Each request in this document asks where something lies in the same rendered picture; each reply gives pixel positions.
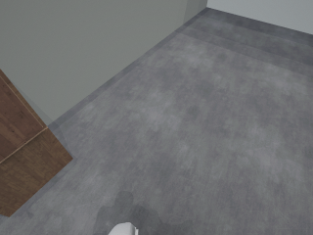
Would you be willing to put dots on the left robot thigh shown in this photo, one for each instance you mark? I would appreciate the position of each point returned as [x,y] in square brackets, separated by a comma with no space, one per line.
[124,229]

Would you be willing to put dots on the cupboard door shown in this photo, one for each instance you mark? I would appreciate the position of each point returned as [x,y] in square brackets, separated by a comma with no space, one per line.
[17,124]

